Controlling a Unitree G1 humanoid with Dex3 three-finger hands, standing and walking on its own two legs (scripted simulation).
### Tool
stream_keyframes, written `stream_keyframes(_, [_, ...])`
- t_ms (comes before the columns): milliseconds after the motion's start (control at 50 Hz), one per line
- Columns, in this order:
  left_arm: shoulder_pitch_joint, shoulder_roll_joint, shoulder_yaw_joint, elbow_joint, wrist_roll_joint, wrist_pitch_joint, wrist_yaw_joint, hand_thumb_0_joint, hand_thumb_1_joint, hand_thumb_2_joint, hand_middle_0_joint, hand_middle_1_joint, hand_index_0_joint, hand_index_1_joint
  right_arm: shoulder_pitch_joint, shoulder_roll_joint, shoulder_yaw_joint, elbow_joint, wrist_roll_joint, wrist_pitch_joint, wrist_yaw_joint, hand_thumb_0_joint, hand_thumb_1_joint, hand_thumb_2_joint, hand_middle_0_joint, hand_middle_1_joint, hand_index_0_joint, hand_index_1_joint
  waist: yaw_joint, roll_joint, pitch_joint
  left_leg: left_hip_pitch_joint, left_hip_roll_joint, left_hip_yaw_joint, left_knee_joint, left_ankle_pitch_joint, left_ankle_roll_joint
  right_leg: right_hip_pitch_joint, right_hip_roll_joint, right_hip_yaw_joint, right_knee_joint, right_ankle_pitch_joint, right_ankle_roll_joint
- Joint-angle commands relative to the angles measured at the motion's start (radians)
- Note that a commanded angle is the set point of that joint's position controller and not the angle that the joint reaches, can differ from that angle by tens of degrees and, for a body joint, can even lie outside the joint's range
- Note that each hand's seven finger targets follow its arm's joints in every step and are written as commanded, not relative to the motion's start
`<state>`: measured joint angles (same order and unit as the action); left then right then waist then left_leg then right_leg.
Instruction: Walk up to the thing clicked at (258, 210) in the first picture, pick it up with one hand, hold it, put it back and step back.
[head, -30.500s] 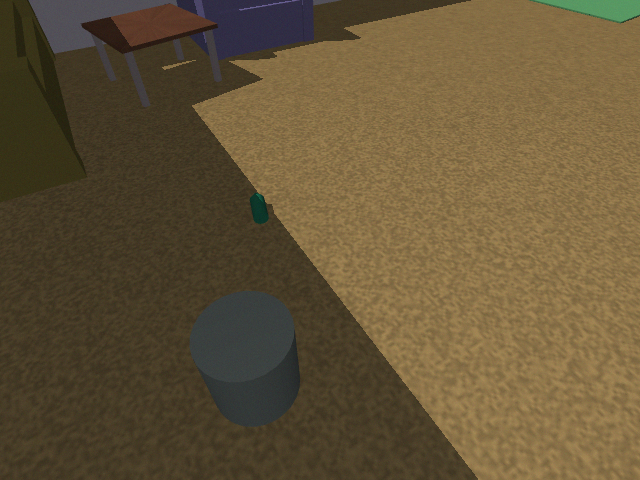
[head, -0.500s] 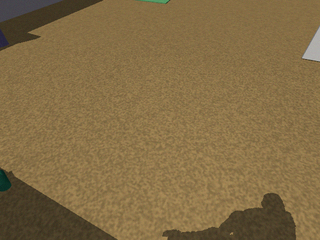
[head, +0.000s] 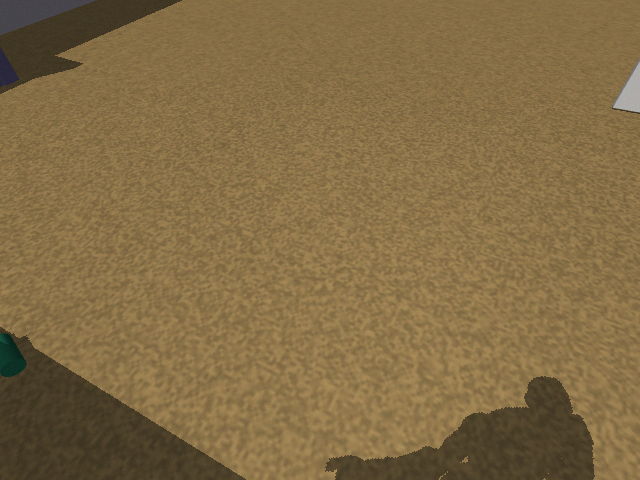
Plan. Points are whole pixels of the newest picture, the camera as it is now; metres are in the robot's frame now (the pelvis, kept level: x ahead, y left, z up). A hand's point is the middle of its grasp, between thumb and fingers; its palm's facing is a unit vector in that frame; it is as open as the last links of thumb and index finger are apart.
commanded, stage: stand
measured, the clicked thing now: (4, 350) +0.67 +1.11 -0.75
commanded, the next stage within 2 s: walk up in 0.10 s
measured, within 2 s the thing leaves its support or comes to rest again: neither
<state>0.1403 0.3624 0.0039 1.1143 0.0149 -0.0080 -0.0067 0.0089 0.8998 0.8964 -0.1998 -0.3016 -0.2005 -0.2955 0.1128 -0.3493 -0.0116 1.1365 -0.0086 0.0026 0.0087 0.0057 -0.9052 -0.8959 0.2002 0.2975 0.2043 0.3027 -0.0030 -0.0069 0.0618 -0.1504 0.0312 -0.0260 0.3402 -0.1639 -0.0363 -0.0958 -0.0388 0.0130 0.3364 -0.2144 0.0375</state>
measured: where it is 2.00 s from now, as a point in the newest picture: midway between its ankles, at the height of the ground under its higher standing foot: (289, 341)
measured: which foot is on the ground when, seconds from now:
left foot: down 0.00-0.16, up 0.18-0.36, down 0.38-0.96, up 0.98-1.00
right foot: down 0.00-0.42, up 0.44-0.90, down 0.92-1.00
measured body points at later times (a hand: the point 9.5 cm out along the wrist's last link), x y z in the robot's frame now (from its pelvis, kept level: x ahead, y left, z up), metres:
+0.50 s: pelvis +0.10 +0.09 -0.03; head +0.11 +0.12 +0.42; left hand +0.10 +0.44 -0.16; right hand +0.21 -0.24 -0.11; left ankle +0.15 +0.20 -0.75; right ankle +0.01 -0.09 -0.69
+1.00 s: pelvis +0.36 +0.10 -0.02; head +0.39 +0.09 +0.42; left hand +0.42 +0.42 -0.12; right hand +0.43 -0.21 -0.15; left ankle +0.18 +0.19 -0.69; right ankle +0.45 +0.01 -0.75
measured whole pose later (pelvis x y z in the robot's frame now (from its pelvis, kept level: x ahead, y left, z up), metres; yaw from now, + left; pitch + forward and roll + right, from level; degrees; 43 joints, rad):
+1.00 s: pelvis +0.36 +0.10 -0.02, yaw +12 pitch -2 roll +0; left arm 0.14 0.37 0.07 0.87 0.02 -0.07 -0.07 0.01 0.90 0.90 -0.20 -0.30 -0.20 -0.30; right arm 0.38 -0.39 -0.06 0.89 0.00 -0.05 0.02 0.01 -0.90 -0.90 0.20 0.30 0.21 0.30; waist -0.03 0.04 0.10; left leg -0.13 0.01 -0.03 0.93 -0.49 0.04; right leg -0.37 -0.03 -0.10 0.62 -0.22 -0.04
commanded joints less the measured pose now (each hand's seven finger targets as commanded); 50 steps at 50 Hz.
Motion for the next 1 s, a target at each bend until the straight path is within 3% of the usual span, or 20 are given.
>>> stream_keyframes(0, [-0.023, 0.212, 0.037, -0.063, -0.005, -0.022, 0.016, 0.0, 0.9, 0.9, -0.2, -0.3, -0.2, -0.3, -0.041, -0.218, -0.035, -0.062, 0.003, -0.026, -0.012, 0.0, -0.9, -0.9, 0.2, 0.3, 0.2, 0.3, 0.002, 0.011, -0.102, 0.074, 0.099, -0.058, -0.024, 0.202, 0.048, -0.014, -0.091, 0.055, -0.045, 0.191, -0.051])
stream_keyframes(60, [-0.027, 0.213, 0.038, -0.064, -0.006, -0.022, 0.017, 0.0, 0.9, 0.9, -0.2, -0.3, -0.2, -0.3, -0.034, -0.218, -0.035, -0.062, 0.002, -0.028, -0.015, 0.0, -0.9, -0.9, 0.2, 0.3, 0.2, 0.3, -0.001, 0.016, -0.127, 0.083, 0.1, -0.05, -0.014, 0.245, 0.049, 0.009, -0.097, 0.056, -0.036, 0.243, -0.051])
stream_keyframes(80, [0.042, 0.318, 0.107, -0.098, -0.001, -0.041, -0.005, 0.0, 0.9, 0.9, -0.2, -0.3, -0.2, -0.3, 0.004, -0.287, -0.096, -0.125, -0.011, -0.032, 0.018, 0.0, -0.9, -0.9, 0.2, 0.3, 0.2, 0.3, 0.031, 0.027, -0.196, -0.021, 0.033, -0.06, 0.058, -0.295, 0.106, 0.116, -0.041, 0.006, 0.028, -0.287, -0.092])
stream_keyframes(100, [0.086, 0.327, 0.117, -0.09, 0.012, -0.043, -0.012, 0.0, 0.9, 0.9, -0.2, -0.3, -0.2, -0.3, -0.034, -0.295, -0.104, -0.139, -0.024, -0.027, 0.032, 0.0, -0.9, -0.9, 0.2, 0.3, 0.2, 0.3, 0.064, 0.034, -0.109, -0.226, 0.022, -0.059, 0.092, -0.464, 0.1, 0.137, -0.09, 0.085, 0.008, -0.466, -0.127])
stream_keyframes(140, [0.158, 0.381, 0.149, -0.093, 0.021, -0.053, -0.01, 0.0, 0.9, 0.9, -0.2, -0.3, -0.2, -0.3, -0.162, -0.243, -0.094, -0.211, -0.034, -0.017, 0.044, 0.0, -0.9, -0.9, 0.2, 0.3, 0.2, 0.3, 0.136, -0.176, 0.032, -0.556, -0.024, 0.049, 0.446, -0.328, 0.069, 0.181, -0.332, 0.377, -0.23, -0.649, -0.232])
stream_keyframes(180, [0.084, 0.365, 0.148, -0.147, 0.022, -0.066, -0.009, 0.0, 0.9, 0.9, -0.2, -0.3, -0.2, -0.3, -0.133, -0.247, -0.107, -0.225, -0.038, -0.025, 0.052, 0.0, -0.9, -0.9, 0.2, 0.3, 0.2, 0.3, 0.109, -0.115, 0.11, -0.584, 0.06, -0.031, 0.511, -0.258, 0.046, 0.096, -0.4, 0.392, -0.251, -0.51, -0.288])
stream_keyframes(260, [-0.013, 0.353, 0.147, -0.203, 0.03, -0.078, -0.018, 0.0, 0.9, 0.9, -0.2, -0.3, -0.2, -0.3, -0.017, -0.248, -0.122, -0.226, -0.021, -0.041, 0.083, 0.0, -0.9, -0.9, 0.2, 0.3, 0.2, 0.3, 0.03, -0.171, 0.08, -0.43, 0.106, -0.031, 0.398, -0.226, 0.042, 0.057, -0.296, 0.147, -0.2, -0.321, -0.249])
stream_keyframes(360, [-0.055, 0.303, 0.126, -0.238, 0.017, -0.069, -0.035, 0.0, 0.9, 0.9, -0.2, -0.3, -0.2, -0.3, 0.226, -0.256, -0.161, -0.166, -0.025, -0.047, 0.08, 0.0, -0.9, -0.9, 0.2, 0.3, 0.2, 0.3, -0.098, -0.042, -0.034, 0.115, -0.017, 0.158, 0.202, 0.023, 0.041, -0.239, -0.152, -0.121, 0.16, -0.134, -0.162])
stream_keyframes(380, [0.007, 0.247, 0.111, -0.236, 0.022, -0.063, -0.037, 0.0, 0.9, 0.9, -0.2, -0.3, -0.2, -0.3, 0.351, -0.307, -0.183, -0.132, -0.025, -0.052, 0.067, 0.0, -0.9, -0.9, 0.2, 0.3, 0.2, 0.3, -0.147, 0.135, -0.122, 0.327, -0.025, 0.105, 0.226, -0.063, 0.074, -0.368, -0.112, -0.154, 0.447, -0.088, -0.137])
stream_keyframes(400, [0.067, 0.17, 0.088, -0.243, 0.013, -0.056, -0.042, 0.0, 0.9, 0.9, -0.2, -0.3, -0.2, -0.3, 0.44, -0.383, -0.201, -0.137, -0.037, -0.056, 0.048, 0.0, -0.9, -0.9, 0.2, 0.3, 0.2, 0.3, -0.174, 0.38, -0.124, 0.376, 0.127, -0.208, 0.023, -0.42, 0.154, -0.566, 0.003, -0.162, 0.762, -0.37, -0.107])
stream_keyframes(420, [0.063, 0.206, 0.089, -0.257, -0.001, -0.05, -0.037, 0.0, 0.9, 0.9, -0.2, -0.3, -0.2, -0.3, 0.347, -0.46, -0.198, -0.19, -0.027, -0.065, 0.049, 0.0, -0.9, -0.9, 0.2, 0.3, 0.2, 0.3, -0.128, 0.354, -0.108, 0.22, 0.311, -0.698, -0.21, -0.73, 0.237, -0.598, 0.066, -0.016, 0.874, -0.39, -0.107])
stream_keyframes(440, [0.034, 0.291, 0.101, -0.26, 0.005, -0.049, -0.031, 0.0, 0.9, 0.9, -0.2, -0.3, -0.2, -0.3, 0.244, -0.476, -0.199, -0.233, 0.0, -0.064, 0.051, 0.0, -0.9, -0.9, 0.2, 0.3, 0.2, 0.3, -0.095, 0.262, -0.045, 0.105, 0.39, -0.795, -0.257, -0.777, 0.305, -0.559, -0.009, 0.058, 0.899, -0.352, -0.11])
stream_keyframes(520, [0.127, 0.305, 0.108, -0.186, -0.019, -0.047, -0.043, 0.0, 0.9, 0.9, -0.2, -0.3, -0.2, -0.3, 0.159, -0.314, -0.137, -0.276, 0.006, -0.092, 0.031, 0.0, -0.9, -0.9, 0.2, 0.3, 0.2, 0.3, 0.002, 0.103, -0.002, 0.018, 0.209, -0.307, -0.134, -0.299, 0.208, -0.47, -0.106, 0.055, 0.738, -0.098, -0.092])
stream_keyframes(680, [-0.01, 0.26, 0.115, -0.27, 0.007, -0.036, -0.076, 0.0, 0.9, 0.9, -0.2, -0.3, -0.2, -0.3, 0.242, -0.317, -0.132, -0.298, 0.006, -0.114, 0.028, 0.0, -0.9, -0.9, 0.2, 0.3, 0.2, 0.3, -0.036, 0.111, 0.094, 0.01, 0.205, -0.188, -0.211, -0.192, 0.23, -0.487, -0.097, -0.007, 0.421, 0.052, -0.032])
stream_keyframes(800, [-0.087, 0.201, 0.109, -0.311, 0.0, -0.053, -0.076, 0.0, 0.9, 0.9, -0.2, -0.3, -0.2, -0.3, 0.288, -0.306, -0.132, -0.319, 0.003, -0.11, 0.017, 0.0, -0.9, -0.9, 0.2, 0.3, 0.2, 0.3, -0.047, 0.098, 0.031, 0.102, 0.183, -0.081, -0.055, 0.334, 0.184, -0.358, -0.033, -0.067, 0.239, 0.122, -0.075])
stream_keyframes(880, [0.078, 0.211, 0.128, -0.279, -0.005, -0.06, -0.06, 0.0, 0.9, 0.9, -0.2, -0.3, -0.2, -0.3, 0.285, -0.294, -0.124, -0.35, 0.003, -0.097, 0.002, 0.0, -0.9, -0.9, 0.2, 0.3, 0.2, 0.3, 0.038, 0.041, -0.076, 0.054, 0.131, -0.016, 0.26, 0.51, 0.152, -0.05, 0.038, -0.12, 0.147, 0.066, -0.113])
stream_keyframes(900, [0.202, 0.254, 0.148, -0.252, 0.001, -0.07, -0.048, 0.0, 0.9, 0.9, -0.2, -0.3, -0.2, -0.3, 0.294, -0.25, -0.106, -0.361, 0.006, -0.099, 0.005, 0.0, -0.9, -0.9, 0.2, 0.3, 0.2, 0.3, 0.094, -0.029, -0.172, -0.039, 0.079, 0.007, 0.462, 0.393, 0.132, 0.149, -0.012, -0.07, 0.139, 0.081, -0.14])
stream_keyframes(940, [0.325, 0.367, 0.175, -0.249, -0.006, -0.083, -0.034, 0.0, 0.9, 0.9, -0.2, -0.3, -0.2, -0.3, 0.35, -0.23, -0.09, -0.375, 0.019, -0.099, 0.001, 0.0, -0.9, -0.9, 0.2, 0.3, 0.2, 0.3, 0.121, -0.229, -0.241, -0.477, -0.116, 0.031, 0.864, -0.335, 0.087, 0.454, -0.417, 0.569, 0.005, 0.05, -0.309])
stream_keyframes(960, [0.273, 0.37, 0.174, -0.268, -0.017, -0.084, -0.028, 0.0, 0.9, 0.9, -0.2, -0.3, -0.2, -0.3, 0.308, -0.289, -0.097, -0.356, 0.01, -0.097, -0.011, 0.0, -0.9, -0.9, 0.2, 0.3, 0.2, 0.3, 0.114, -0.168, -0.207, -0.507, -0.045, -0.031, 0.927, -0.363, 0.096, 0.38, -0.461, 0.625, 0.001, 0.064, -0.359])
stream_keyframes(980, [0.237, 0.336, 0.162, -0.279, -0.023, -0.082, -0.024, 0.0, 0.9, 0.9, -0.2, -0.3, -0.2, -0.3, 0.255, -0.287, -0.101, -0.346, 0.01, -0.101, -0.01, 0.0, -0.9, -0.9, 0.2, 0.3, 0.2, 0.3, 0.106, -0.095, -0.132, -0.469, -0.022, -0.081, 0.956, -0.317, 0.093, 0.235, -0.415, 0.506, -0.022, 0.128, -0.347])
